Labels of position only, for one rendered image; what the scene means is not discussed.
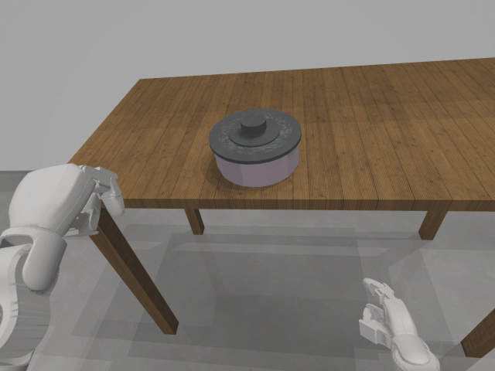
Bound robot right hand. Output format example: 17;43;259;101
359;278;418;349

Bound pot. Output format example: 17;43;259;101
215;144;299;187

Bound robot left hand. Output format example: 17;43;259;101
9;163;125;237

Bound knob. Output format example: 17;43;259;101
241;114;267;134

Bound right robot forearm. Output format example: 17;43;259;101
391;334;440;371

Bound table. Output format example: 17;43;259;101
67;57;495;358

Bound lid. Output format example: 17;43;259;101
209;108;302;165

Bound left robot forearm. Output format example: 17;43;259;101
0;226;67;371

